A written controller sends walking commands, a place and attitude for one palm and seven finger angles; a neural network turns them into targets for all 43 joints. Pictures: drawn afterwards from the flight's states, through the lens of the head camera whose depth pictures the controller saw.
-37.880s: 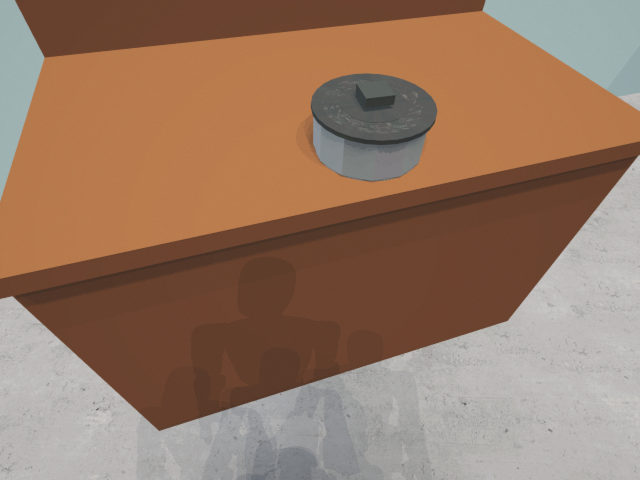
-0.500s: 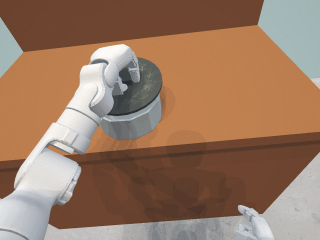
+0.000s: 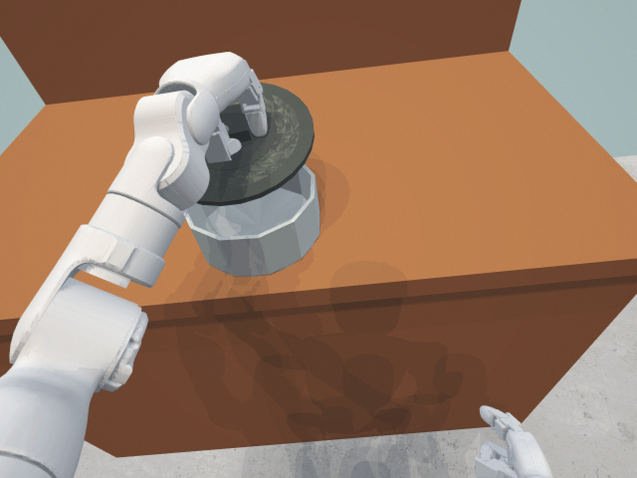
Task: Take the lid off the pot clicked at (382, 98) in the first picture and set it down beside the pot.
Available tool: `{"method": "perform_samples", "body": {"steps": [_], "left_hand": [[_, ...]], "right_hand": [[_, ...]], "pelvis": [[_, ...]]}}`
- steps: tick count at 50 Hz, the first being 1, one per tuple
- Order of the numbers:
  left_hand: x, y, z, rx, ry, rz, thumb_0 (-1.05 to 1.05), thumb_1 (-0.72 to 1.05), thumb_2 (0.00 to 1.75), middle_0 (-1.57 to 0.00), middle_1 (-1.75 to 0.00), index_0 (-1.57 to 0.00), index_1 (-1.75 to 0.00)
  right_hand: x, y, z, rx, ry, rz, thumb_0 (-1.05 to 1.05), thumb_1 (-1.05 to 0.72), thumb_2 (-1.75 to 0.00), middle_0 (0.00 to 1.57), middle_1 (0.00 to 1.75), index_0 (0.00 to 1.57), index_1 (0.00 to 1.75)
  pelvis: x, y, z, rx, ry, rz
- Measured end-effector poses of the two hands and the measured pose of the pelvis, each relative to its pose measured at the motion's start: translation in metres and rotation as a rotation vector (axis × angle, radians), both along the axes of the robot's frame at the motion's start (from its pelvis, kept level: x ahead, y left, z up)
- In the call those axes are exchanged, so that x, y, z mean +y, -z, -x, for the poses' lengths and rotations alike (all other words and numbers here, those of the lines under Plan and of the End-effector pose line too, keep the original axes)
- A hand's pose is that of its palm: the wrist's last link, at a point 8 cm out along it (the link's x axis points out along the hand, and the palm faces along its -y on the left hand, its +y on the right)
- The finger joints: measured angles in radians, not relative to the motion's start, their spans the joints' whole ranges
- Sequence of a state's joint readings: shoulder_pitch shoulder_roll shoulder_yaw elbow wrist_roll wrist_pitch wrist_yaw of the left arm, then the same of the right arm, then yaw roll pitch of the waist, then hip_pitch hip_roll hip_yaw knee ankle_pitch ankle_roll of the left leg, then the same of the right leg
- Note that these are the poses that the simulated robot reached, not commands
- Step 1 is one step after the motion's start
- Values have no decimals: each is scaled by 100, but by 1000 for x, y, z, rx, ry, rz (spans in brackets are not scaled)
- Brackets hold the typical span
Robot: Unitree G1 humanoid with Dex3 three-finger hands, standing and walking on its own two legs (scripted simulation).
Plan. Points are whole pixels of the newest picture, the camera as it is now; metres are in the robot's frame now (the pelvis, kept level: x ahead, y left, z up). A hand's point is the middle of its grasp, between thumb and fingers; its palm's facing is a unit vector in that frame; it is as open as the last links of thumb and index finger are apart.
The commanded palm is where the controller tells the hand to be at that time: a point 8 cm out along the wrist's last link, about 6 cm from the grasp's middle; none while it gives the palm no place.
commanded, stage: lift the lid straight up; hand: left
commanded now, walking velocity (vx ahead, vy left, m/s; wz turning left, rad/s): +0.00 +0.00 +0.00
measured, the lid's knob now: (228, 125) +0.48 +0.12 +0.23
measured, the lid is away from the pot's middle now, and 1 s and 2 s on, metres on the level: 0.00 0.01 0.14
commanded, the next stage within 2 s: move the lid sideways beside the pot in 0.84 s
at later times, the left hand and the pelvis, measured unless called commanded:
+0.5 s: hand (212, 87) +0.44 +0.11 +0.30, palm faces +0.01 -0.07 -1.00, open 6.3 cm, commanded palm +0.41 +0.12 +0.36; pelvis +0.00 +0.00 +0.00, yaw +0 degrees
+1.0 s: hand (216, 79) +0.45 +0.10 +0.30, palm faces +0.00 -0.05 -1.00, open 6.3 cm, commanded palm +0.41 +0.13 +0.37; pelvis +0.00 +0.00 +0.00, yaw +0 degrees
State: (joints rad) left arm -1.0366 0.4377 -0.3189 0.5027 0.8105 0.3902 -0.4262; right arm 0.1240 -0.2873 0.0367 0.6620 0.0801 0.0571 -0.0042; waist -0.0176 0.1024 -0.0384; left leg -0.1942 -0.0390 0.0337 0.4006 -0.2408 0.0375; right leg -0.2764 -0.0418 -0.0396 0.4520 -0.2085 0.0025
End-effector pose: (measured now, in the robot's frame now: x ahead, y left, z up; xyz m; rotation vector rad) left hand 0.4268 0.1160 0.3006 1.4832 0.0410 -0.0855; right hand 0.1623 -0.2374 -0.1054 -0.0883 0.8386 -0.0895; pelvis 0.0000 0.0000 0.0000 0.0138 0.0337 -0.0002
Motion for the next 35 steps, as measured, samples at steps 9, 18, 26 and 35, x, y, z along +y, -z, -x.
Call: {"method": "perform_samples", "body": {"steps": [9,18,26,35], "left_hand": [[1,-21,4,-44,-8,-10,0,7,115,-65,-62,-101,-77],[-3,-34,7,-61,0,-17,0,7,115,-65,-62,-101,-77],[-3,-51,6,-91,-20,-18,-1,7,115,-65,-62,-101,-77],[-10,-60,5,-105,-5,-34,-1,7,115,-65,-62,-101,-77]], "right_hand": [[9,-2,-6,-22,-20,-18,1,-91,-90,19,30,19,30],[13,-3,-7,-24,-31,-21,1,-91,-90,20,30,19,30],[11,-1,-2,-11,-26,-18,1,-91,-90,20,30,19,30],[6,1,3,-2,-18,-6,1,-91,-90,19,30,19,30]], "pelvis": [[2,0,2,2,-2,0],[3,0,4,1,-5,-1],[3,0,5,4,-2,-3],[2,0,4,8,-4,-3]]}}
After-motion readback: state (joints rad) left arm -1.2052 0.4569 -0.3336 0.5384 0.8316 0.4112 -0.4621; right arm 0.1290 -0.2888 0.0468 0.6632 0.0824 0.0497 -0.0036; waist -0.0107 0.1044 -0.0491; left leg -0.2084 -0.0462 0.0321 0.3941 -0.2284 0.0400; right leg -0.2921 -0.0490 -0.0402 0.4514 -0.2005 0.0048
